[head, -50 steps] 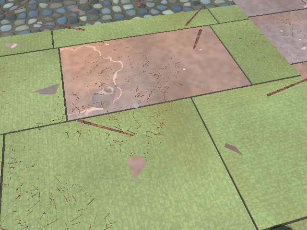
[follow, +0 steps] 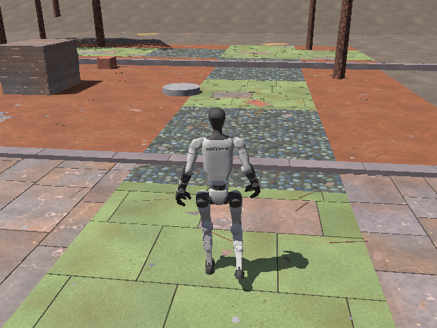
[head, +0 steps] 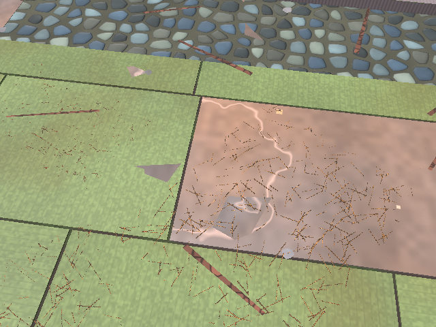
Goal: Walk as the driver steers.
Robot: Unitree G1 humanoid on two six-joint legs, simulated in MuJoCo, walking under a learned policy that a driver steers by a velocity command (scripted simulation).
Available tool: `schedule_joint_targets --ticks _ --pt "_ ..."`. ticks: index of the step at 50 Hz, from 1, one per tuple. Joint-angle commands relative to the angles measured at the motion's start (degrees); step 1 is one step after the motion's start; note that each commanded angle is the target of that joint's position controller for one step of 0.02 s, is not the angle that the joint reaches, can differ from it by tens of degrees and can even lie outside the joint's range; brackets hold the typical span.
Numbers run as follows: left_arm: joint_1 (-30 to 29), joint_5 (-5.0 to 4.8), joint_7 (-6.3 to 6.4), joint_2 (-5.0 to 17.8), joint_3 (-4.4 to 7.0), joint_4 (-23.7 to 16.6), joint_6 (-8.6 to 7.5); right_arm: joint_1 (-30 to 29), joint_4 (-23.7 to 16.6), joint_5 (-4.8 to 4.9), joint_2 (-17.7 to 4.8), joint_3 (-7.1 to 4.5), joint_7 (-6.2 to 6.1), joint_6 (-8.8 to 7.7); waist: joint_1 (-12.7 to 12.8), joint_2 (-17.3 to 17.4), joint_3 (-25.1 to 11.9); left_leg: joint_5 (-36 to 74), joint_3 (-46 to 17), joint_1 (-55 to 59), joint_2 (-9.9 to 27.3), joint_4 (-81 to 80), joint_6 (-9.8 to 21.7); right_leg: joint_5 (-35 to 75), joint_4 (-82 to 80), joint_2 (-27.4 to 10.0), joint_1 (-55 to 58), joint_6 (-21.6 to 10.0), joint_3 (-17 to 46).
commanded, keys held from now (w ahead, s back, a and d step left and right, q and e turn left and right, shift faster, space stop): w+q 0.30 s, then w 0.16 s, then e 0.54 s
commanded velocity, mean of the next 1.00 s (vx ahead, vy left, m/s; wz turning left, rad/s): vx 0.34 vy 0.00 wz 0.11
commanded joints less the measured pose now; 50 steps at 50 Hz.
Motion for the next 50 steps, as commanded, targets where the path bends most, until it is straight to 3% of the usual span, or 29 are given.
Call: schedule_joint_targets --ticks 1,5,10,12,15,17,18,19,20,21,22,23,24,25,27,28,30,33,36,39,40,41,42,43,44,45,47,50 --pt "-2.51 1.27 0.27 7.71 1.71 -5.96 -2.07 3.35 -3.72 -1.01 -6.73 -1.84 -0.80 -1.18 -1.01 2.62 -8.05 7.16 -24.82 20.63 15.05 -18.53 11.51 6.76 -1.86 -4.10 -19.23 -0.63 5.12" --pt "-4.00 2.10 0.33 5.08 1.19 -6.70 -0.06 3.91 -3.34 -0.68 -8.15 -2.22 -1.96 -1.57 0.02 2.06 -5.65 16.07 -18.52 12.29 12.34 -20.99 11.81 12.85 -12.01 -2.80 -16.43 2.63 3.23" --pt "-14.64 1.45 -0.51 2.75 -0.06 -9.32 -0.42 8.07 -1.36 -0.01 -9.18 -2.62 -3.05 -0.97 -4.07 4.26 -3.31 8.55 -15.42 9.16 8.57 -20.01 7.60 29.87 -32.65 1.40 -11.39 3.53 2.65" --pt "-17.14 0.85 -0.99 3.53 0.09 -10.28 -0.81 10.08 -0.35 0.28 -9.39 -2.75 -3.10 -0.75 -5.00 4.73 -2.97 6.14 -17.90 10.49 9.67 -18.65 7.12 31.01 -35.96 2.30 -9.89 3.08 3.40" --pt "-17.10 0.66 -1.57 5.66 0.88 -10.68 -1.49 11.01 0.32 0.41 -8.66 -2.68 -3.39 -0.24 -4.27 5.90 -3.22 4.78 -22.92 15.63 11.56 -13.77 6.13 26.38 -39.73 2.68 -8.59 1.41 5.05" --pt "-12.63 0.69 -1.65 6.46 1.44 -9.46 -1.99 10.29 0.54 0.06 -8.02 -2.58 -3.47 0.10 -2.05 7.81 -4.23 8.41 -23.82 17.60 12.20 -10.15 5.06 23.06 -41.14 2.68 -3.86 -0.60 3.52" --pt "-7.68 1.18 -1.39 7.47 2.17 -8.01 -2.25 10.22 0.51 -0.15 -6.40 -1.99 -3.35 0.13 0.31 7.54 -6.81 13.37 -22.34 17.22 9.81 -5.18 3.69 23.15 -43.04 2.83 3.58 -2.30 2.43" --pt "-0.31 2.16 -1.07 9.70 2.87 -7.14 -2.51 10.19 -0.15 -0.75 -3.63 -0.83 -3.09 -0.02 3.69 4.49 -13.71 11.04 -18.99 12.71 6.87 7.50 1.70 22.07 -41.35 -3.72 16.52 -5.79 8.22" --pt "7.10 2.92 -0.94 14.76 4.28 -5.29 -1.93 18.21 -0.65 0.40 -0.31 0.26 -3.04 -0.55 2.32 -10.79 -22.38 -6.26 -11.52 -6.59 -1.37 27.73 -3.22 11.90 -43.67 -15.96 37.78 -15.45 31.44" --pt "9.25 1.03 -1.67 11.86 3.86 -3.70 -1.52 19.24 -0.15 1.04 -3.15 0.19 -3.16 -0.98 2.95 -16.35 -21.72 -22.50 -11.76 -17.05 -0.97 37.18 -4.09 -3.60 -50.97 -19.92 39.50 -17.83 46.78" --pt "6.20 0.31 -1.56 7.80 2.66 -4.35 -1.28 13.25 -0.35 1.22 -7.58 -0.94 -3.08 -1.00 4.11 -9.39 -12.98 -18.24 -12.74 -20.97 1.82 40.86 -4.00 -8.64 -52.42 -18.04 32.64 -15.40 40.84" --pt "2.92 0.85 -1.36 6.36 2.04 -4.96 -0.79 8.20 -1.42 0.58 -7.94 -0.98 -3.13 -0.95 3.65 -5.21 -8.26 -14.13 -10.30 -20.44 3.93 40.41 -3.90 -3.90 -52.76 -15.72 25.65 -13.54 33.07" --pt "0.29 1.40 -1.36 5.15 1.40 -4.85 -0.44 4.36 -2.50 -0.55 -7.19 -0.93 -3.08 -1.19 2.60 -3.35 -3.61 -11.59 -8.93 -19.08 5.21 37.07 -4.12 6.82 -53.86 -13.16 18.21 -13.54 27.45" --pt "-1.39 1.85 -1.29 4.26 0.83 -4.89 -0.45 4.05 -2.75 -1.19 -6.35 -1.04 -2.97 -1.34 0.56 -4.02 -2.56 -9.94 -8.04 -15.78 6.95 33.73 -4.47 19.49 -54.04 -11.28 13.77 -13.23 23.20" --pt "-2.02 1.65 -1.35 3.73 0.41 -4.28 -0.53 6.08 -2.25 -1.62 -3.82 -0.53 -2.87 -1.40 -1.57 -5.27 -4.51 -11.01 -5.86 -9.94 7.11 27.71 -6.00 43.01 -52.87 -8.90 10.45 -13.68 16.77" --pt "-1.98 1.41 -1.21 4.49 0.54 -3.74 -0.50 5.87 -2.35 -1.92 -2.54 -0.07 -2.96 -1.46 -1.85 -5.28 -5.37 -10.66 -4.69 -8.39 6.72 23.42 -6.89 51.18 -52.44 -8.25 9.79 -14.19 14.23" --pt "-1.86 0.87 -0.57 7.44 1.43 -2.88 0.20 3.98 -2.62 -2.10 -0.75 0.80 -2.98 -1.60 -1.61 -5.53 -7.47 -5.50 -3.27 -4.04 5.48 14.51 -7.90 56.77 -51.70 -6.92 8.66 -13.98 10.59" --pt "0.53 -0.12 0.25 9.66 2.29 -1.71 1.89 -0.68 -3.06 -1.43 -1.87 0.63 -2.89 -1.12 0.09 -5.93 -8.73 4.40 -3.15 0.38 2.81 5.78 -8.45 51.68 -50.61 -5.68 8.28 -12.29 9.83" --pt "2.04 -0.75 0.88 9.53 2.44 -1.19 3.29 -4.41 -4.30 -1.24 -3.15 0.15 -2.86 -0.78 0.77 -6.27 -7.98 5.80 -4.76 2.01 1.77 -0.42 -7.83 42.74 -47.88 -5.93 9.03 -10.90 13.44" --pt "0.06 -0.81 1.58 7.82 2.09 -2.34 4.16 -1.20 -3.49 -1.80 -5.32 -1.02 -2.91 -1.58 -2.23 -5.62 -8.33 14.44 -5.39 11.98 3.52 -11.39 -4.98 30.70 -41.34 -2.90 6.35 -7.05 16.26" --pt "0.64 0.21 1.51 4.79 1.19 -3.49 3.95 1.38 -3.74 -2.79 -8.59 -1.81 -3.52 -1.69 -2.48 -0.46 -12.33 27.11 -11.27 21.06 12.03 -10.38 -1.62 20.96 -32.96 0.64 1.53 -4.42 14.04" --pt "7.06 1.54 1.25 1.14 0.16 -3.35 3.59 2.73 -4.61 -3.42 -10.72 -2.09 -4.22 -0.69 -0.36 12.21 -16.60 48.48 -21.79 32.18 24.93 -6.65 5.73 -10.32 -19.30 7.24 -9.75 -0.79 8.01" --pt "10.51 0.24 1.28 4.32 0.60 -3.32 3.87 4.77 -3.54 -2.87 -9.23 -2.06 -3.78 0.39 -0.87 16.48 -20.73 41.31 -30.04 31.82 30.97 -8.91 12.00 -17.68 -8.34 6.40 -14.36 1.14 5.52" --pt "8.63 -0.32 1.59 8.13 1.87 -2.74 4.77 2.91 -4.00 -2.19 -6.52 -1.39 -3.61 0.75 -1.30 10.40 -16.97 30.02 -27.48 28.78 27.07 -11.03 11.08 -13.60 -2.32 4.04 -16.80 2.51 5.83" --pt "5.80 -0.43 1.98 8.82 2.45 -2.89 5.88 -0.05 -4.04 -1.99 -4.83 -0.85 -3.57 0.89 -1.02 7.89 -13.19 23.23 -21.98 24.94 23.51 -12.08 8.76 -9.47 -0.08 2.80 -18.53 3.41 5.20" --pt "5.27 -0.34 2.46 8.56 2.75 -2.71 7.21 -2.91 -4.28 -2.02 -4.17 -0.49 -3.47 0.97 -0.21 7.15 -11.02 19.27 -18.08 20.45 21.39 -13.43 7.51 -6.49 0.43 1.69 -17.57 4.30 5.18" --pt "4.97 -0.05 2.67 6.56 2.53 -3.75 8.68 -5.85 -3.65 -2.63 -5.10 -0.77 -3.48 1.06 1.07 8.33 -8.13 17.19 -11.54 12.27 18.59 -16.26 7.14 -1.52 -0.67 1.37 -12.91 5.37 3.12" --pt "2.46 0.16 2.21 4.36 1.97 -6.07 8.85 -5.90 -2.47 -2.65 -5.40 -1.16 -4.04 1.10 0.42 9.09 -8.28 16.23 -7.06 11.94 18.57 -17.39 8.08 2.11 -8.14 0.52 -10.64 5.37 1.45"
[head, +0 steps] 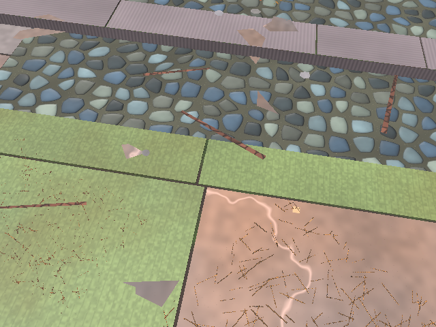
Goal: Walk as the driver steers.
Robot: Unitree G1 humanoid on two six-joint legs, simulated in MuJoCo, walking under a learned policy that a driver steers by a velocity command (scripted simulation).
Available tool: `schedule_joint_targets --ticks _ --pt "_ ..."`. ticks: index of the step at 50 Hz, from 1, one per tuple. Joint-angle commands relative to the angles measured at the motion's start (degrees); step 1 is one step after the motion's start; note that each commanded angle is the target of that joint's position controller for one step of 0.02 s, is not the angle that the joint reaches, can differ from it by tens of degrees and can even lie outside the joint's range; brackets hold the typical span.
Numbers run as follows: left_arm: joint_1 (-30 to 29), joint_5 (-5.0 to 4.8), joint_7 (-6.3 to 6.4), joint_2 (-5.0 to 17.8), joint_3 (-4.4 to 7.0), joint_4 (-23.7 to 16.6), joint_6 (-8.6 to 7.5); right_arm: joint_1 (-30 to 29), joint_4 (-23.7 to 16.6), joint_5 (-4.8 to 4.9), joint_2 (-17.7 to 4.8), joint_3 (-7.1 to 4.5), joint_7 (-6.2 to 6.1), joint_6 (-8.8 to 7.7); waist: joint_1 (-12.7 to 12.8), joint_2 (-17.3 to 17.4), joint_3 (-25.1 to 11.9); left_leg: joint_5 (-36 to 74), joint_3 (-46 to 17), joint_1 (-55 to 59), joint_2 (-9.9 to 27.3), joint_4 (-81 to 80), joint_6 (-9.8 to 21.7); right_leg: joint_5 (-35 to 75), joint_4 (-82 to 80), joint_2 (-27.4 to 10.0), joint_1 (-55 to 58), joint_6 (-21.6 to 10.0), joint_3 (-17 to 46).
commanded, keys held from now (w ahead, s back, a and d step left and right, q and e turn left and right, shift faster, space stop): e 0.50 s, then w+e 0.04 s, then w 0.38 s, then w+q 0.08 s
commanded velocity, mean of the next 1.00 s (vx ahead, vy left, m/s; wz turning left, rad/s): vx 0.16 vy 0.00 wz -0.41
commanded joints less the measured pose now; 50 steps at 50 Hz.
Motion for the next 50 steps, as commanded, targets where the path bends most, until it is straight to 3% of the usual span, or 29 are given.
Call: schedule_joint_targets --ticks 1,3,6,9,10,11,12,13,14,15,16,19,25,28,30,33,34,35,36,37,38,39,42,47,50 --pt "2.25 0.30 -0.40 1.84 0.35 -4.51 0.18 -1.69 -2.53 0.13 -8.90 -2.69 -0.71 -0.43 -0.07 10.57 -7.51 13.26 -7.86 7.12 14.18 -8.84 12.33 3.89 -5.59 -2.45 1.31 0.20 -0.58" --pt "0.50 0.37 -1.17 1.73 0.03 -5.81 0.09 -1.86 -2.01 0.42 -10.21 -3.18 -0.76 -0.13 -0.69 10.53 -8.55 13.68 -6.54 7.32 15.31 -8.69 12.54 5.47 -11.14 -2.88 4.70 -0.76 -1.63" --pt "-0.35 0.31 -2.24 3.34 0.45 -7.08 0.31 -1.08 -0.86 1.20 -11.91 -3.77 -0.41 0.25 -0.99 10.83 -8.67 12.54 -5.84 8.67 17.00 -7.30 11.81 6.07 -17.57 -2.36 8.19 -2.68 -3.44" --pt "2.76 0.53 -2.92 3.89 1.20 -6.40 0.48 -1.28 0.48 2.82 -11.93 -3.94 -0.32 0.57 1.36 9.37 -8.18 6.24 -2.62 6.44 15.46 -1.19 7.00 13.80 -31.19 0.01 16.66 -6.55 -5.65" --pt "4.33 0.85 -2.55 5.78 1.94 -6.07 0.45 1.72 1.97 2.64 -10.03 -3.58 -0.15 0.72 1.34 4.79 -7.29 -0.41 0.85 2.01 12.72 5.17 2.69 19.86 -37.00 -0.62 21.69 -8.79 -2.13" --pt "5.12 0.97 -1.34 12.66 3.50 -7.26 0.33 3.26 0.96 0.09 -6.37 -2.57 0.26 0.79 -0.83 -13.22 -6.69 -19.61 7.56 -11.81 4.96 22.95 -4.04 38.97 -41.09 -15.15 29.16 -14.80 17.80" --pt "3.97 2.74 -1.69 14.66 3.44 -9.13 -0.66 -2.65 -1.81 -0.12 -7.64 -2.84 -0.41 0.69 2.22 -15.76 -6.28 -31.29 -0.34 -20.04 -1.68 34.72 -5.58 40.92 -43.68 -22.24 24.53 -25.10 28.70" --pt "3.35 3.31 -2.06 12.18 2.80 -9.11 -1.89 -4.63 -1.77 0.76 -9.68 -3.52 -0.77 0.82 2.96 -9.27 -6.76 -28.34 -5.08 -20.45 -0.45 40.23 -4.79 36.28 -44.51 -19.46 23.46 -24.69 25.00" --pt "0.62 2.53 -1.93 10.71 2.42 -9.10 -2.71 -3.30 -1.12 1.43 -9.92 -3.86 -1.05 1.03 0.93 -7.25 -5.82 -22.95 -6.29 -20.80 0.29 40.71 -4.01 33.09 -43.98 -16.22 22.89 -21.41 20.72" --pt "-1.94 1.40 -1.64 8.94 2.02 -9.49 -2.84 -1.63 0.40 1.11 -9.92 -4.13 -1.56 1.23 -0.25 -4.74 -6.09 -19.11 -6.89 -20.73 0.85 39.84 -4.11 30.28 -43.40 -13.85 23.15 -18.65 18.49" --pt "-3.61 0.65 -1.28 7.89 1.52 -9.84 -2.69 -0.81 0.83 0.70 -10.30 -4.37 -1.84 1.36 -0.98 -5.31 -6.16 -16.36 -6.93 -19.72 0.70 39.89 -4.60 31.88 -43.14 -12.77 22.39 -17.75 17.14" --pt "-2.86 0.93 -0.47 6.84 0.99 -10.36 -2.33 0.44 1.08 1.35 -9.01 -4.20 -1.41 0.90 -1.36 -5.45 -8.47 -12.01 -6.92 -16.83 -1.01 39.03 -5.66 35.04 -42.52 -10.75 23.11 -17.96 15.97" --pt "-1.79 0.72 0.20 8.71 1.83 -10.86 -1.54 -2.61 0.20 1.64 -7.77 -3.41 -0.60 0.26 0.41 -6.57 -7.24 -11.25 -8.28 -12.61 -2.34 22.48 -6.76 26.77 -41.80 -9.62 23.12 -18.30 20.77" --pt "-1.55 0.41 -0.26 8.34 1.73 -10.92 -1.45 -2.27 0.15 2.26 -8.50 -3.43 0.43 -0.57 1.05 -7.60 -6.84 -12.01 -7.46 -8.04 -2.77 16.00 -5.58 4.60 -44.84 -8.59 19.54 -18.87 24.68" --pt "-1.27 0.46 -0.61 7.80 1.34 -10.52 -1.63 -1.93 0.11 2.59 -8.71 -3.35 1.17 -1.54 1.27 -8.63 -5.76 -13.28 -6.23 -4.23 -2.84 11.94 -4.21 -2.23 -45.40 -8.28 17.36 -18.79 26.44" --pt "-1.36 0.50 -0.70 5.65 0.17 -9.61 -1.83 2.83 2.07 2.54 -7.09 -3.02 2.08 -3.43 -1.84 -6.20 -4.70 -5.75 -4.10 8.35 -2.48 -1.81 -0.94 -7.62 -42.97 -5.30 11.89 -16.20 25.93" --pt "-1.18 0.78 -0.65 3.37 -0.63 -9.48 -2.20 5.85 3.01 1.98 -7.88 -3.17 1.95 -3.92 -3.03 -3.74 -5.46 -6.21 -7.05 15.43 1.07 -3.72 0.65 -8.54 -38.43 -2.89 7.29 -13.72 23.42" --pt "-1.14 1.19 -0.81 -0.65 -1.87 -9.71 -2.68 11.63 4.05 0.93 -10.41 -3.43 1.69 -4.19 -4.22 5.44 -7.42 -13.66 -18.79 22.15 11.35 -7.65 4.06 -9.03 -21.92 3.01 0.62 -9.93 15.00" --pt "-3.78 -0.16 -0.58 1.97 -0.98 -13.07 -3.70 14.79 5.63 -0.39 -16.69 -4.91 2.32 -4.38 -4.14 15.45 -1.77 -28.10 -38.89 20.47 19.54 -14.48 12.08 -9.78 -12.70 8.24 -13.17 -8.28 7.92" --pt "-4.85 -0.33 -0.39 6.27 0.23 -12.51 -4.55 12.00 5.01 0.59 -14.14 -4.51 2.26 -4.95 -3.79 11.74 3.51 -33.67 -40.44 17.96 21.08 -15.65 14.35 -5.58 -5.81 3.70 -17.63 -7.56 9.79" --pt "-3.80 -0.31 -0.75 7.09 0.67 -11.34 -4.98 10.19 4.69 1.59 -11.17 -3.60 1.72 -5.12 -2.87 10.89 4.67 -31.50 -35.48 18.62 18.28 -15.55 12.62 -0.46 -3.91 2.58 -19.19 -7.16 9.77" --pt "-2.82 0.18 -1.09 6.17 0.63 -10.17 -5.18 9.75 4.45 1.95 -10.13 -3.16 1.43 -5.10 -2.45 10.28 3.48 -27.86 -31.11 20.06 15.86 -15.54 10.80 2.66 -3.24 1.40 -19.25 -6.58 8.05" --pt "-5.98 0.71 -2.25 2.69 -0.18 -10.64 -6.53 11.80 5.25 1.76 -9.18 -2.47 0.86 -4.84 -3.86 9.13 2.30 -13.29 -21.65 19.57 12.27 -17.13 9.42 12.59 -5.24 -1.64 -17.58 -4.84 2.63" --pt "-13.04 0.33 -3.27 -1.48 -1.81 -12.91 -7.55 15.55 6.53 2.41 -10.69 -2.44 0.83 -4.04 -6.85 9.11 2.50 0.34 -12.42 14.45 9.24 -17.49 9.18 20.52 -21.84 -1.77 -7.79 -3.25 -2.25" --pt "-14.76 -0.22 -4.22 -0.48 -1.48 -13.60 -8.24 18.15 7.36 2.92 -12.30 -2.65 1.05 -3.42 -6.83 9.29 3.00 2.64 -13.50 12.56 10.68 -16.11 9.37 21.23 -28.48 0.05 -0.82 -3.54 -2.89"
Over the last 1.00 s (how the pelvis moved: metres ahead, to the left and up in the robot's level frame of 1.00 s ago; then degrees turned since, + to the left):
0.43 0.02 0.01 1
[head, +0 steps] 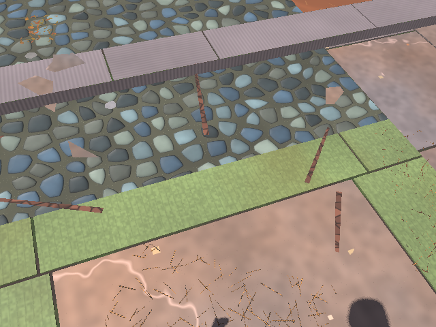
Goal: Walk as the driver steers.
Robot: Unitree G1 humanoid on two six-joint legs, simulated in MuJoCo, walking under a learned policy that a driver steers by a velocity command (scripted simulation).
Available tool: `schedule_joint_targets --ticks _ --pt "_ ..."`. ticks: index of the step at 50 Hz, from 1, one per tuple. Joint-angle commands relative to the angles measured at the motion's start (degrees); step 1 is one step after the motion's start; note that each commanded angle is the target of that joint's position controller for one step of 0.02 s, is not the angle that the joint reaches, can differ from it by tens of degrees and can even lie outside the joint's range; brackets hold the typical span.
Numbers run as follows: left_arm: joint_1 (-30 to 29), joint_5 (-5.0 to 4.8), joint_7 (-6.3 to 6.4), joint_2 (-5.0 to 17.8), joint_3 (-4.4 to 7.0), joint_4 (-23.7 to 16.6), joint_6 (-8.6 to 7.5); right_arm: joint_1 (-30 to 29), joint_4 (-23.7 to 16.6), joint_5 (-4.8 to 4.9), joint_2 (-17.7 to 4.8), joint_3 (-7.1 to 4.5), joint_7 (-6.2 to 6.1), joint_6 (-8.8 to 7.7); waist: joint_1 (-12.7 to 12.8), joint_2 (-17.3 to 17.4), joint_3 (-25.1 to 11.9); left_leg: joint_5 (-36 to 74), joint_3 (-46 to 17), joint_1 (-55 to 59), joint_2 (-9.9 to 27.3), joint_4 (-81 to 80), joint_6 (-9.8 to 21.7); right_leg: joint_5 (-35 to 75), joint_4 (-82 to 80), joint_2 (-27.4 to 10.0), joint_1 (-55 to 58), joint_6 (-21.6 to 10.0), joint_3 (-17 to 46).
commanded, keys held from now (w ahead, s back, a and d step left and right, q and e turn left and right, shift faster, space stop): w+q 0.98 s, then w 0.02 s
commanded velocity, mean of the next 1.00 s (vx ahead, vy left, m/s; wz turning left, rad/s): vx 0.48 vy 0.00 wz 0.47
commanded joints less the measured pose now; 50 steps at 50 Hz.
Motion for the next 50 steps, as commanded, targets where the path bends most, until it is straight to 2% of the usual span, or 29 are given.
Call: schedule_joint_targets --ticks 1,3,4,5,6,7,8,9,10,11,13,16,19,22,25,27,29,30,31,32,33,34,35,36,37,38,42,46,50 --pt "-9.55 -0.62 -0.91 3.23 0.60 -7.16 -2.13 -0.36 -2.97 0.74 -12.14 -2.68 -0.15 -0.21 0.61 9.95 4.88 12.47 -10.22 -6.79 12.53 -4.76 9.97 1.59 -6.42 2.51 4.88 -0.56 -1.93" --pt "-5.47 -0.88 -0.84 5.47 1.61 -6.33 -2.43 -1.53 -3.06 1.01 -13.14 -3.00 -0.25 0.14 4.29 10.58 3.36 18.69 -11.07 -6.23 13.67 -1.35 8.55 0.85 -9.68 3.12 11.82 -2.30 -1.50" --pt "-0.01 -0.70 -0.36 7.14 2.62 -4.74 -2.37 -2.07 -3.22 0.96 -12.74 -2.84 -0.31 0.19 7.59 9.73 0.12 26.56 -9.22 -7.42 11.87 4.63 7.15 0.67 -11.58 4.08 20.40 -3.72 -2.21" --pt "7.86 -0.40 0.39 9.58 3.86 -2.94 -2.25 -2.13 -3.55 0.38 -10.75 -2.18 -0.22 0.01 11.59 8.20 -5.55 28.44 -6.46 -12.06 8.58 15.66 5.09 0.86 -11.35 1.80 33.04 -5.48 -0.68" --pt "18.69 0.88 1.34 14.21 4.90 -1.83 -1.75 -2.16 -5.74 -1.75 -5.51 -0.37 -0.14 -0.23 15.34 -1.34 -16.67 10.98 -3.62 -23.38 3.91 35.49 2.49 -2.07 -9.56 -11.75 50.35 -9.12 12.96" --pt "19.73 1.75 0.66 16.08 4.89 -0.78 -1.41 4.67 -6.75 0.55 -1.70 0.56 -0.36 -1.06 11.20 -18.90 -23.46 -16.50 -4.21 -37.73 -2.45 51.15 0.59 -18.18 -19.60 -22.21 57.72 -16.03 38.01" --pt "16.71 1.42 0.49 9.99 3.39 -0.95 -1.58 1.18 -5.72 2.11 -8.80 -1.31 -0.45 -1.14 12.09 -11.02 -15.29 -13.64 -7.32 -42.40 0.83 57.66 0.69 -25.02 -23.24 -19.94 50.68 -14.37 36.33" --pt "13.02 0.78 0.62 7.48 2.53 -0.81 -1.67 -3.47 -6.83 2.27 -10.49 -2.01 -0.30 -1.02 11.30 -8.12 -7.74 -8.20 -5.76 -44.53 3.07 57.92 1.27 -21.51 -23.51 -18.22 43.84 -12.69 26.85" --pt "9.69 0.92 0.51 6.02 2.00 -0.67 -1.82 -5.00 -6.66 1.60 -9.34 -1.90 -0.39 -0.75 9.52 -4.29 -4.47 -3.78 -4.99 -42.33 5.08 56.39 1.09 -14.25 -24.63 -15.45 37.68 -11.81 20.54" --pt "7.30 1.23 0.38 4.59 1.72 -0.30 -1.99 -5.63 -6.65 0.90 -8.40 -2.04 -0.27 -0.35 8.09 -4.36 -1.88 -0.79 -5.00 -40.73 6.29 54.06 0.84 -8.99 -26.25 -13.22 33.19 -11.46 15.25" --pt "5.08 1.65 0.52 3.69 1.81 0.60 -2.90 -4.65 -6.32 1.11 -6.00 -1.84 0.14 0.82 6.06 -5.04 -0.47 2.54 -4.49 -37.05 7.42 53.00 0.44 -2.84 -29.24 -11.60 28.34 -11.48 8.64" --pt "4.62 1.43 0.77 4.73 2.40 2.27 -3.82 -7.43 -7.96 0.67 -4.68 -1.69 0.21 1.95 5.13 -2.29 2.20 6.35 -5.00 -40.30 7.62 49.62 -0.53 4.24 -31.52 -12.25 26.69 -12.54 2.68" --pt "4.95 1.51 1.16 6.10 2.85 3.59 -3.62 -11.52 -9.76 0.39 -4.32 -1.32 0.98 1.67 5.74 -1.01 3.69 14.44 -4.35 -41.28 7.23 39.56 -0.91 7.50 -32.40 -11.53 27.53 -12.38 -3.15" --pt "6.64 1.06 1.71 7.99 3.37 4.75 -3.06 -18.03 -12.01 0.22 -3.65 -0.63 2.33 1.21 8.09 0.45 5.40 20.01 -0.37 -39.44 6.42 30.14 -0.10 9.04 -32.83 -11.55 28.66 -11.50 -8.07" --pt "9.28 0.13 1.82 9.47 3.91 6.31 -2.06 -22.77 -14.65 0.39 -3.99 -0.50 3.35 1.19 9.43 1.00 6.54 18.52 1.69 -40.13 5.77 24.47 1.77 11.50 -31.08 -12.88 34.29 -10.46 -10.50" --pt "9.72 -0.36 1.87 10.71 4.26 6.84 -1.15 -23.66 -16.13 0.34 -5.09 -0.93 3.84 1.27 8.69 0.19 5.53 14.14 4.12 -38.30 3.77 22.41 3.59 22.20 -26.88 -13.46 37.96 -9.46 -12.16" --pt "9.45 -0.81 2.19 12.69 4.73 6.70 -0.14 -19.42 -16.26 0.30 -7.59 -2.31 3.81 1.74 5.41 -2.23 0.66 7.79 7.72 -30.07 -0.70 22.69 6.08 42.62 -16.65 -13.11 40.16 -8.24 -13.69" --pt "8.78 -1.09 2.31 13.03 4.71 6.45 0.38 -12.19 -14.76 0.48 -9.88 -3.71 3.47 2.01 1.09 -2.30 -3.48 7.29 8.86 -20.35 -3.44 21.12 7.81 47.25 -6.38 -11.91 38.11 -7.16 -14.82" --pt "8.90 -0.90 2.59 11.81 4.04 6.04 0.34 -2.30 -12.28 0.62 -13.46 -5.73 2.55 2.53 -3.94 -0.64 -8.53 9.56 6.33 -4.05 -4.41 18.52 10.11 40.66 7.98 -9.72 29.03 -4.91 -15.61" --pt "14.09 1.80 2.19 4.29 1.66 3.46 -0.43 0.35 -11.60 0.95 -20.20 -7.12 1.44 2.78 0.29 14.47 -13.60 7.20 -19.52 17.13 10.16 17.53 17.93 -6.79 30.07 -2.16 4.76 -1.14 -14.48" --pt "12.96 1.18 1.53 3.71 0.49 1.86 -2.66 -0.05 -14.20 0.69 -19.63 -6.24 1.90 1.63 0.74 14.08 -24.17 -6.02 -48.12 24.82 18.99 5.75 26.02 -29.61 41.90 6.04 -6.79 -0.30 0.12" --pt "4.85 -1.32 0.96 9.05 1.86 0.26 -3.97 -0.94 -13.79 0.11 -15.00 -4.92 2.35 0.75 -2.14 7.24 -18.29 -6.28 -42.56 21.11 17.80 1.63 21.62 -24.45 42.60 2.70 -12.28 -1.51 4.54" --pt "2.56 -1.78 0.98 8.57 1.55 -0.84 -4.69 -3.51 -13.41 0.04 -13.54 -4.45 2.34 0.14 -0.29 5.72 -10.71 -2.50 -34.98 12.92 15.78 1.32 19.47 -19.14 38.26 0.46 -12.98 -2.52 3.77" --pt "2.77 -0.40 1.52 8.01 1.50 -0.06 -4.88 -7.54 -13.84 0.14 -11.70 -3.84 2.21 -0.05 2.61 1.90 -6.36 4.25 -28.42 4.27 13.24 1.60 17.59 -15.38 33.25 -1.97 -9.91 -2.41 3.59" --pt "3.81 0.74 1.78 8.52 1.90 0.40 -4.51 -10.37 -14.65 -0.37 -10.10 -3.31 1.96 -0.14 4.83 2.89 -4.56 10.59 -23.92 -2.21 11.21 0.93 16.81 -12.85 29.40 -3.41 -5.53 -2.00 3.86" --pt "4.82 1.08 1.66 8.61 2.07 0.65 -3.80 -11.77 -15.40 -0.91 -9.55 -3.05 1.74 -0.15 6.20 4.19 -4.06 13.93 -21.94 -6.09 9.91 -0.25 16.63 -11.34 27.95 -3.95 -2.38 -1.49 3.93" --pt "2.43 1.99 1.81 5.80 1.30 0.08 -1.98 -10.14 -14.02 -0.43 -11.01 -3.43 0.44 -0.46 6.27 3.92 -1.87 22.45 -15.22 -13.35 7.30 -1.89 16.67 -4.92 18.06 -2.95 -1.25 1.99 1.78" --pt "-6.79 1.52 1.27 3.77 0.28 -1.94 -2.36 -7.14 -12.50 0.09 -11.65 -3.57 -0.54 0.24 2.69 6.20 -0.15 15.59 -12.54 -15.36 3.96 -0.77 13.02 9.35 0.13 0.35 1.85 2.89 1.40" --pt "-11.19 0.51 0.05 5.21 0.56 -3.11 -3.35 -3.86 -10.73 0.51 -11.71 -3.61 -0.83 0.80 1.08 7.22 0.21 10.87 -16.80 -11.90 6.14 2.54 11.99 11.68 -8.00 2.17 4.70 1.83 2.42"
Over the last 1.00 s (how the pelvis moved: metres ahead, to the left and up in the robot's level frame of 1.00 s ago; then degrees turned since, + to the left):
0.13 -0.08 0.00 -24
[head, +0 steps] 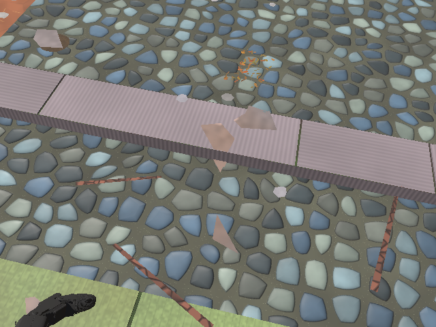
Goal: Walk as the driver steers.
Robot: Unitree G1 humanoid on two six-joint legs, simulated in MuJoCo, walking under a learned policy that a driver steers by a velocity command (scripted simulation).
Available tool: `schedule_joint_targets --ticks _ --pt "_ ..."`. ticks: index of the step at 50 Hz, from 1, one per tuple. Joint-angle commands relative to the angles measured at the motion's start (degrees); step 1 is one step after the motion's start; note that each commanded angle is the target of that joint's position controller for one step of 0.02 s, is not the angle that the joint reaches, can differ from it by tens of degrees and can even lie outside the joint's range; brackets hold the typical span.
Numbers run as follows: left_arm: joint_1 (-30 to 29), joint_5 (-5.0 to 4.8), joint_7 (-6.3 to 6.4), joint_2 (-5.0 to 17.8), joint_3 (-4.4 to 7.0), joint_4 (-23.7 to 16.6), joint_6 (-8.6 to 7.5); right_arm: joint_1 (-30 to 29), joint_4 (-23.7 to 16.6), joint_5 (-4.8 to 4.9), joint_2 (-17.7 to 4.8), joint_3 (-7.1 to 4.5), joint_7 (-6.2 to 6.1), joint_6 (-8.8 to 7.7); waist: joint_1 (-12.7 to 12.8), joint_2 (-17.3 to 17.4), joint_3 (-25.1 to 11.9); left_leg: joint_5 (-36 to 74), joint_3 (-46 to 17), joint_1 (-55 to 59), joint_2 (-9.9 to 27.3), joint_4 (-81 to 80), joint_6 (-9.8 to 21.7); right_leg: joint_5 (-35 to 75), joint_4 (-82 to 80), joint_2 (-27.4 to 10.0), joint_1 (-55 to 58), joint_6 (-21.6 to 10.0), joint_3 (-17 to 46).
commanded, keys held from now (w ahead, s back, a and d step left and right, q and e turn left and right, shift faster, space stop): w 0.40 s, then w+e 0.60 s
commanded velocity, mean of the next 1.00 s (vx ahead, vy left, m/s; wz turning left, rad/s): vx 0.50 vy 0.00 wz -0.10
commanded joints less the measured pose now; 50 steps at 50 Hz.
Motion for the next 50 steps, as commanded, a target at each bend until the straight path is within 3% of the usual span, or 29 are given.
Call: schedule_joint_targets --ticks 1,4,5,6,7,8,9,10,11,13,15,17,20,23,26,28,29,30,31,32,33,34,35,36,37,39,42,46,50 --pt "-5.05 -0.50 -0.90 5.42 1.39 -4.64 -1.60 1.68 -2.02 0.23 -8.92 -2.48 -0.61 -0.28 -0.01 7.95 -1.90 8.74 -11.15 -2.17 13.89 -2.84 7.20 1.78 -4.69 2.42 7.33 -1.09 -1.60" --pt "-0.54 -0.39 -1.15 6.76 2.24 -3.58 -2.23 1.34 -1.24 -0.14 -8.42 -2.42 -0.61 0.14 2.64 10.28 -2.11 14.83 -13.39 1.32 15.59 1.90 5.78 -4.65 -6.90 2.64 12.34 -4.33 -3.09" --pt "4.44 0.00 -0.80 7.95 3.06 -2.22 -2.46 1.00 -1.40 -0.31 -7.14 -1.95 -0.44 0.18 5.21 9.84 -4.73 21.05 -11.90 1.11 13.03 7.42 4.47 -4.99 -8.82 3.17 19.70 -6.14 -4.21" --pt "12.18 0.82 -0.45 10.27 3.77 -1.37 -2.69 0.98 -2.19 -0.94 -4.64 -0.86 -0.22 0.10 8.76 6.53 -12.21 18.23 -8.76 -3.55 10.09 20.57 2.52 -5.23 -6.96 -3.44 33.02 -9.75 1.95" --pt "19.47 1.44 -0.46 15.55 5.29 0.57 -2.15 8.71 -2.61 0.30 -1.60 0.16 -0.29 -0.46 7.53 -8.81 -20.71 1.02 -1.33 -22.91 1.48 41.08 -2.51 -15.36 -9.45 -15.27 53.85 -19.32 25.46" --pt "21.64 -0.33 -1.25 12.11 4.67 2.09 -1.83 9.21 -2.27 0.79 -4.06 0.14 -0.41 -0.92 8.23 -13.59 -19.87 -17.49 -2.43 -33.50 1.34 49.83 -3.35 -30.16 -17.22 -18.99 55.88 -21.13 40.60" --pt "18.70 -1.05 -1.11 8.22 3.50 1.72 -1.59 3.15 -2.66 1.16 -8.28 -0.96 -0.32 -0.99 9.26 -6.59 -11.18 -13.49 -3.39 -37.68 4.29 53.44 -3.15 -35.28 -18.47 -17.60 49.37 -18.82 34.76" --pt "15.35 -0.48 -0.91 6.90 2.89 1.07 -1.09 -1.94 -3.80 0.56 -8.50 -0.93 -0.35 -1.00 8.72 -2.14 -6.36 -9.41 -0.63 -37.13 6.62 52.71 -3.02 -30.78 -18.98 -15.23 42.30 -17.07 27.02" --pt "13.23 -0.06 -0.83 5.82 2.38 1.27 -0.77 -5.01 -4.75 -0.40 -7.74 -0.86 -0.17 -1.27 7.68 -0.43 -2.36 -6.33 0.65 -36.55 8.38 49.21 -3.02 -24.60 -20.44 -12.92 35.90 -16.90 21.62" --pt "11.67 0.47 -0.61 4.22 1.66 1.57 -0.96 -4.35 -4.48 -0.64 -5.86 -0.78 0.31 -1.36 5.29 -2.77 -1.67 -2.43 1.93 -31.59 11.25 43.58 -3.23 -15.24 -22.62 -9.41 30.33 -15.99 14.92" --pt "12.55 -0.17 -0.49 4.94 1.76 2.50 -1.24 -4.10 -4.27 -0.68 -3.86 -0.23 0.53 -1.23 4.91 -3.43 -2.11 -1.26 3.72 -30.79 11.82 39.62 -4.00 -8.71 -24.09 -8.63 29.09 -16.90 10.77" --pt "13.65 -0.59 -0.20 6.88 2.23 3.47 -1.23 -7.61 -5.56 -1.11 -2.73 0.41 0.55 -1.39 5.63 -2.25 -1.32 2.50 4.83 -32.19 12.37 32.90 -5.01 -3.56 -25.52 -8.77 29.13 -17.66 7.73" --pt "15.32 -0.95 0.06 8.22 2.39 4.76 -0.61 -13.08 -6.60 -1.07 -1.48 1.10 1.04 -2.01 7.51 -1.66 -0.84 12.28 6.40 -29.84 11.71 21.28 -5.48 -0.29 -26.08 -6.95 29.21 -16.21 2.50" --pt "19.60 -1.57 0.25 8.70 2.33 6.73 0.19 -19.07 -8.14 -0.65 -1.30 1.23 1.72 -2.72 9.58 -1.27 0.32 17.98 7.51 -25.50 9.37 13.16 -6.01 0.29 -25.01 -6.61 28.77 -15.47 2.08" --pt "21.62 -1.84 0.69 9.41 2.54 7.82 1.28 -21.82 -9.29 -0.30 -2.64 0.71 2.58 -3.52 9.16 -1.85 0.82 16.49 6.36 -23.84 8.21 8.36 -5.13 0.20 -22.08 -8.74 32.43 -14.51 4.95" --pt "21.33 -1.80 1.07 10.45 2.96 8.04 1.90 -19.59 -8.80 -0.31 -4.37 -0.01 2.66 -3.96 6.89 -2.73 -0.29 13.19 6.28 -18.96 7.55 6.08 -3.91 3.05 -18.79 -9.73 33.96 -13.29 6.47" --pt "20.40 -1.77 1.19 10.56 2.94 7.91 2.06 -15.15 -7.59 -0.44 -5.74 -0.79 2.39 -4.10 3.94 -2.61 -2.71 12.73 7.19 -11.69 6.80 3.97 -2.63 8.97 -14.05 -8.39 33.03 -12.13 5.34" --pt "20.20 -1.29 1.14 9.19 2.41 7.56 1.97 -7.67 -5.66 -0.91 -8.27 -2.05 1.80 -4.10 0.25 -1.92 -8.06 13.27 6.67 0.54 8.15 4.35 -0.83 10.83 -4.81 -5.30 29.13 -10.39 3.35" --pt "19.19 0.23 1.10 5.23 0.96 5.32 1.69 2.69 -4.51 -2.04 -12.61 -3.23 1.00 -3.84 -3.94 4.57 -17.67 14.08 -4.24 17.60 19.48 7.17 2.86 -3.52 12.83 -1.00 18.04 -8.06 0.62" --pt "27.64 -1.05 1.03 -0.38 -0.67 4.42 0.77 4.66 -3.25 -2.28 -15.52 -3.73 1.27 -3.02 -0.02 20.75 -25.29 3.13 -27.69 31.88 31.66 1.77 11.11 -35.82 30.37 5.74 -0.82 -5.18 -2.27" --pt "25.08 -2.50 1.08 5.95 0.84 5.49 0.52 4.04 -3.34 -1.69 -9.67 -2.52 1.30 -2.77 -1.82 15.11 -21.23 -5.93 -30.09 27.74 29.86 -2.23 10.37 -35.50 37.19 2.80 -6.52 -4.89 2.00" --pt "19.75 -3.10 1.04 8.43 1.78 4.24 0.58 0.85 -3.18 -1.19 -7.04 -1.65 1.11 -2.80 -1.70 11.67 -12.87 -4.78 -20.72 20.81 27.80 -3.39 8.10 -30.19 38.09 0.64 -8.94 -5.03 1.12" --pt "17.34 -2.53 1.20 7.79 1.82 3.90 0.81 -2.71 -3.07 -1.36 -5.65 -1.12 1.19 -2.92 -0.03 8.55 -8.91 0.51 -14.53 13.80 25.25 -5.04 6.93 -25.74 36.71 -1.38 -7.07 -4.66 0.04" --pt "16.10 -1.83 1.19 7.10 2.02 3.58 1.22 -5.32 -2.73 -1.60 -4.09 -0.74 1.37 -3.06 1.49 8.43 -5.70 4.77 -9.81 8.24 23.30 -7.02 6.50 -22.94 34.38 -2.64 -5.51 -4.35 -0.11" --pt "16.84 -1.83 1.02 5.95 2.06 3.69 1.92 -7.01 -2.38 -2.03 -3.43 -0.62 1.43 -3.41 3.22 9.24 -4.19 7.57 -5.76 3.89 21.95 -9.11 6.01 -20.88 33.08 -3.83 -2.49 -4.09 0.13" --pt "16.89 -1.92 0.83 3.51 1.73 3.26 3.15 -8.53 -1.43 -1.85 -3.65 -1.02 1.38 -4.23 4.73 8.56 -2.64 12.20 -0.83 -0.31 21.75 -12.13 6.56 -18.99 31.44 -4.51 -0.63 -3.46 -0.41" --pt "13.65 -1.31 0.65 2.71 1.59 1.29 3.85 -8.53 0.25 -1.82 -5.56 -1.83 0.94 -4.77 5.02 6.38 -0.76 17.01 5.13 -0.77 22.01 -14.16 7.03 -12.89 25.39 -4.96 -3.20 -2.59 -0.08" --pt "6.83 -1.35 -0.97 1.81 0.93 -0.81 3.10 -7.39 1.77 -1.61 -7.84 -2.39 0.29 -4.16 2.75 4.88 0.71 19.12 13.26 0.31 20.27 -14.71 5.37 -1.34 11.56 -3.84 -0.66 -3.47 -3.23" --pt "0.00 -1.35 -2.16 2.45 0.84 -4.09 3.16 -3.92 3.84 -0.50 -10.03 -3.12 0.13 -2.99 0.66 4.29 2.55 20.29 16.35 6.84 22.21 -13.10 3.92 -2.56 4.19 -2.86 -1.42 -5.58 -5.91"
Over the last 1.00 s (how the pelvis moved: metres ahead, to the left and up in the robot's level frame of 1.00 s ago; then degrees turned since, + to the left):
0.52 0.10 0.00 32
